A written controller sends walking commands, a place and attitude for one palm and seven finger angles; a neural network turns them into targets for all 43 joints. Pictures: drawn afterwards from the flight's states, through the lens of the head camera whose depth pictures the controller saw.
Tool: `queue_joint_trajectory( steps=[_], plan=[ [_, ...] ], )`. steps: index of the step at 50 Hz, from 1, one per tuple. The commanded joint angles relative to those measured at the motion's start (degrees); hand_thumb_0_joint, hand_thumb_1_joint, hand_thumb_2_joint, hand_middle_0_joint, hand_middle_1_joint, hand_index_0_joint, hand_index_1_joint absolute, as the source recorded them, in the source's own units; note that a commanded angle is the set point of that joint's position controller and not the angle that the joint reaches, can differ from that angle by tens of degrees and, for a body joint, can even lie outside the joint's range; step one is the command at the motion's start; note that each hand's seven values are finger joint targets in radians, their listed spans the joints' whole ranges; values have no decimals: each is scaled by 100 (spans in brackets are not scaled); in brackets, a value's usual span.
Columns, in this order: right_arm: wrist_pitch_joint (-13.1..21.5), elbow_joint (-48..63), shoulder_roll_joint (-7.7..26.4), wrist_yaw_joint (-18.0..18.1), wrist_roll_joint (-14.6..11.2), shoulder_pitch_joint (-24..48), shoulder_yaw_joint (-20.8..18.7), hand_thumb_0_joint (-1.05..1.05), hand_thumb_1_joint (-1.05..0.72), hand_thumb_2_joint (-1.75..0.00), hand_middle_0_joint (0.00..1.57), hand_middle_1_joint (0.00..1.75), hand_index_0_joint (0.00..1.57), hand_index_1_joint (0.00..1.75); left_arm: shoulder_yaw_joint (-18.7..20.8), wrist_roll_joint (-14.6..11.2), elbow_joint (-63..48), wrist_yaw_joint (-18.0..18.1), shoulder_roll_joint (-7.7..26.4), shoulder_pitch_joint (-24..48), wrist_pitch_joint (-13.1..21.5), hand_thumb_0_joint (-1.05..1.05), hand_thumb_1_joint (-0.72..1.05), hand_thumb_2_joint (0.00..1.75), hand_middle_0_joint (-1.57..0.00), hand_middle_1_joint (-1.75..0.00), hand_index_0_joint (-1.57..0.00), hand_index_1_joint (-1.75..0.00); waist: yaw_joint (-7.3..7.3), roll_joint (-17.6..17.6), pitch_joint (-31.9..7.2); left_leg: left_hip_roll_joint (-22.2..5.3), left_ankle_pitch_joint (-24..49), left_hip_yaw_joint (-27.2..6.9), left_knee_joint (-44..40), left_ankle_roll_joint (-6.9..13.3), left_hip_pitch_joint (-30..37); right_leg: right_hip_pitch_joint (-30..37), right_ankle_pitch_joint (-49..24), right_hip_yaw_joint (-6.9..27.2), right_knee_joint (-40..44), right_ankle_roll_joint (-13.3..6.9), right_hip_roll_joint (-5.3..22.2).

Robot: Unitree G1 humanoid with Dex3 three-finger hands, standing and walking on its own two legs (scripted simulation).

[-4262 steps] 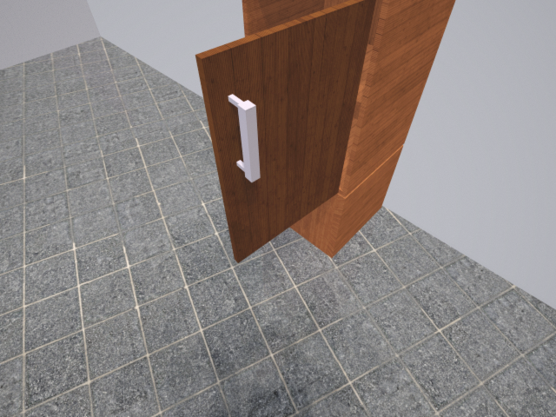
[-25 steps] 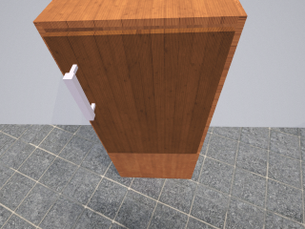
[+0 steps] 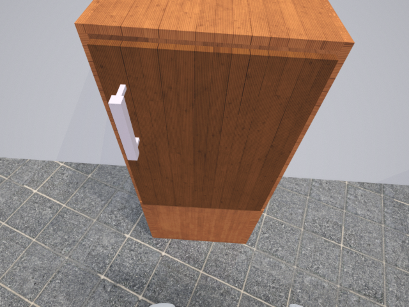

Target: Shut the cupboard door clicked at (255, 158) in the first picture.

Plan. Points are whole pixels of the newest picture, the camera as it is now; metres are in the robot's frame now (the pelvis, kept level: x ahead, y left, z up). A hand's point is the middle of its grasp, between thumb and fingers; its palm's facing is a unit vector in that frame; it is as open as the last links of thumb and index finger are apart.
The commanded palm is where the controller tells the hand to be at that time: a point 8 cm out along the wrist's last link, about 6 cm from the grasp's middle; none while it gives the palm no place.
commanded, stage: come to a stop and stand still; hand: left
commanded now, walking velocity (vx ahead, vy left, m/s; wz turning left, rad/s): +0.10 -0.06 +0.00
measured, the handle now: (128, 124) +0.43 +0.21 +0.09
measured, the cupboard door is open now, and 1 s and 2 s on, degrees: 1 1 1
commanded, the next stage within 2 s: look again from close up in 0.36 s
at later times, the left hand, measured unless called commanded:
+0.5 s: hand out of the picture -0.07 +0.12 -0.18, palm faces +0.06 -0.99 -0.13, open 7.4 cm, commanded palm none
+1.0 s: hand out of the picture -0.05 +0.20 -0.18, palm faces +0.02 -0.98 -0.21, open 7.4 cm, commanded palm none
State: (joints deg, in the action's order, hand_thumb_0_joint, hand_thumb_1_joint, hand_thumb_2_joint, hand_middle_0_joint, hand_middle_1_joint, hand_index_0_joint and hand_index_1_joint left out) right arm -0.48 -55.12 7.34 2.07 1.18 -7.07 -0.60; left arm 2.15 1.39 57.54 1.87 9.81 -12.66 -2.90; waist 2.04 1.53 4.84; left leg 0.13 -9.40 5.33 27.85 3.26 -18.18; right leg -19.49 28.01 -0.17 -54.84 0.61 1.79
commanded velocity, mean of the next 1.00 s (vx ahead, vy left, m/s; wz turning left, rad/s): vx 0.04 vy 0.02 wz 0.00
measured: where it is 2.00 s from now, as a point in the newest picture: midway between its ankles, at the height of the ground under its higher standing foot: outside the picture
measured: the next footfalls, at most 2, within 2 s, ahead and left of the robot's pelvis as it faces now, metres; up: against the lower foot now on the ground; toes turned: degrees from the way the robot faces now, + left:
right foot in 0.16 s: -0.04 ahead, -0.14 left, +0.00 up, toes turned -2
left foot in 0.42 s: +0.04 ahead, +0.09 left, +0.00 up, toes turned +5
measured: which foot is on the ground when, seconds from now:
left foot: down 0.00-0.18, up 0.20-0.40, down 0.42-1.00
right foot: up 0.00-0.14, down 0.16-1.00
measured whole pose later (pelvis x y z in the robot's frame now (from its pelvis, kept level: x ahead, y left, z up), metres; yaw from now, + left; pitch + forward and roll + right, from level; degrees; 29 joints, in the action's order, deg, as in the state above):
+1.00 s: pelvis -0.07 +0.01 +0.00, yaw +0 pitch -3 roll -1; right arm -0.4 -58.3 9.7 0.9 0.8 -14.0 -1.2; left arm -0.1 1.9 57.1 2.2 10.7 -18.1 -0.9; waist 0.2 0.5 0.7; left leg 0.8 -10.2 5.9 29.6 4.2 -17.1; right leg -9.3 17.9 -1.4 -30.0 2.4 3.2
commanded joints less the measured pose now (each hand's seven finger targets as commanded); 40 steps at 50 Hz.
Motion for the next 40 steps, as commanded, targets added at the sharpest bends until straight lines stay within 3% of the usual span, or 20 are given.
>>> queue_joint_trajectory(
  steps=[1, 3, 6, 7, 8, 9, 10, 11, 15, 18, 20, 21, 22, 23, 24, 25, 28, 31, 35, 40],
  plan=[
    [27, 132, 1001, -7, 32, -519, -304, 0, -90, -90, 20, 30, 20, 30, 19, -8, -132, -25, 164, -586, 54, 0, 90, 90, -20, -30, -20, -30, -252, -909, -754, -1521, -575, -1616, -1520, 723, 652, 108, 144, -159, 772, 9, 68],
    [10, 42, 999, -46, 66, -701, -357, 0, -90, -90, 20, 30, 20, 30, -12, 1, -105, -46, 127, -531, 118, 0, 90, 90, -20, -30, -20, -30, -340, -889, -739, -1403, -948, -1683, -1529, 628, 726, 301, 198, -259, 1550, -39, -29],
    [-53, -27, 940, -96, 44, -657, -393, 0, -90, -90, 20, 30, 20, 30, -8, 0, 177, -53, 94, -1246, 195, 0, 90, 90, -20, -30, -20, -30, -68, -420, -688, -882, -1729, -1161, -1308, 104, 126, 1348, -687, -439, 3321, -170, -132],
    [-77, 1, 681, -112, -2, -613, -357, 0, -90, -90, 20, 30, 20, 30, 16, 43, 221, -34, 289, -1390, 223, 0, 90, 90, -20, -30, -20, -30, -39, 237, -532, -466, -1621, -666, -633, -161, -242, 1418, -251, 244, 3920, -351, 357],
    [-67, 74, 366, -130, -27, -458, -256, 0, -90, -90, 20, 30, 20, 30, 34, 56, 190, -23, 602, -1270, 270, 0, 90, 90, -20, -30, -20, -30, -53, 1011, -296, -104, -1321, -304, 43, -340, -565, 1153, 407, 1200, 4470, -645, 1101],
    [-51, 150, 410, -177, 10, -301, -226, 0, -90, -90, 20, 30, 20, 30, 42, 22, 62, -26, 764, -1013, 293, 0, 90, 90, -20, -30, -20, -30, -40, 1055, 61, -132, -1212, -255, 406, -374, -626, 565, 922, 1617, 4891, -866, 1594],
    [-12, 117, 487, -219, 46, -261, -222, 0, -90, -90, 20, 30, 20, 30, 19, 15, -5, -24, 709, -750, 372, 0, 90, 90, -20, -30, -20, -30, -87, 985, 170, -198, -1067, -326, 652, -352, -579, 402, 494, 1572, 4845, -891, 1512],
    [33, 30, 459, -218, 67, -305, -232, 0, -90, -90, 20, 30, 20, 30, 10, 10, 14, -16, 583, -651, 448, 0, 90, 90, -20, -30, -20, -30, -119, 1236, 350, -207, -856, -368, 832, -326, -703, 572, -710, 1330, 4604, -853, 1308],
    [107, -178, 481, -198, 11, -544, -160, 0, -90, -90, 20, 30, 20, 30, 22, 23, 194, -43, 567, -977, 511, 0, 90, 90, -20, -30, -20, -30, -85, 630, 364, -168, -956, -181, 1093, -364, -641, 1033, -2491, 877, 4022, -923, 1271],
    [150, -263, 415, -155, -13, -652, -108, 0, -90, -90, 20, 30, 20, 30, 38, 24, 318, -31, 597, -1141, 490, 0, 90, 90, -20, -30, -20, -30, -51, 543, 253, -120, -677, -56, 409, -394, -130, 1154, -3361, 630, 3549, -840, 1174],
    [206, -438, 478, -82, -35, -992, -70, 0, -90, -90, 20, 30, 20, 30, 3, -27, 405, -10, 484, -1117, 454, 0, 90, 90, -20, -30, -20, -30, -152, 203, -51, -221, 454, -225, -306, -318, 756, 958, -3598, 353, 3003, -585, 837],
    [245, -529, 657, -38, -22, -1201, -97, 0, -90, -90, 20, 30, 20, 30, -15, -36, 424, 5, 346, -1209, 428, 0, 90, 90, -20, -30, -20, -30, -161, -171, -362, -551, 1688, -453, -166, -186, 1337, 781, -3324, 149, 2707, -409, 576],
    [242, -605, 821, 9, -17, -1393, -119, 0, -90, -90, 20, 30, 20, 30, -46, -50, 452, 29, 202, -1245, 406, 0, 90, 90, -20, -30, -20, -30, -165, -425, -567, -896, 2531, -657, -10, -10, 1648, 632, -2440, -2, 2665, -304, 393],
    [143, -118, 938, -103, 3, -858, -92, 0, -90, -90, 20, 30, 20, 30, -155, 42, 273, 97, 1001, -1157, 514, 0, 90, 90, -20, -30, -20, -30, -198, -341, 526, -571, 1181, -824, 149, 29, 881, 109, -2185, 58, 3496, -331, 327],
    [223, -51, 760, -111, -8, -849, -132, 0, -90, -90, 20, 30, 20, 30, -109, 30, 298, 96, 579, -1191, 489, 0, 90, 90, -20, -30, -20, -30, -224, -851, -112, -477, 1360, -613, 483, -102, 912, 355, -2594, 215, 2982, -324, 524],
    [216, -113, 622, -65, -27, -806, -120, 0, -90, -90, 20, 30, 20, 30, -84, 14, 351, 111, 592, -1279, 482, 0, 90, 90, -20, -30, -20, -30, -164, -917, -565, -486, 1515, -640, 653, -69, 997, 646, -3046, 326, 2836, -394, 579],
    [216, -99, 671, -19, -52, -1110, -98, 0, -90, -90, 20, 30, 20, 30, -119, 24, 281, 136, 522, -1345, 490, 0, 90, 90, -20, -30, -20, -30, -195, -244, -1004, -591, 1970, -671, 783, -9, 939, 1085, -3774, 229, 2627, -384, 504],
    [189, -131, 740, 20, -48, -1110, -173, 0, -90, -90, 20, 30, 20, 30, -83, 12, 210, 155, 426, -1277, 390, 0, 90, 90, -20, -30, -20, -30, -222, 174, -677, -624, 1821, -657, 630, -18, 678, 928, -3424, 131, 2583, -319, 456],
    [176, -177, 870, 25, -30, -1104, -194, 0, -90, -90, 20, 30, 20, 30, -86, 12, 60, 163, 387, -1206, 293, 0, 90, 90, -20, -30, -20, -30, -193, -267, -375, -784, 2033, -865, 267, 76, 662, 627, -2016, 9, 2541, -228, 234],
    [142, -62, 902, -24, -29, -817, -193, 0, -90, -90, 20, 30, 20, 30, -88, 4, -59, 125, 493, -1099, 242, 0, 90, 90, -20, -30, -20, -30, -133, -307, -33, -739, 333, -971, -356, 60, 237, 553, -1302, 48, 2784, -188, 212]
  ],
)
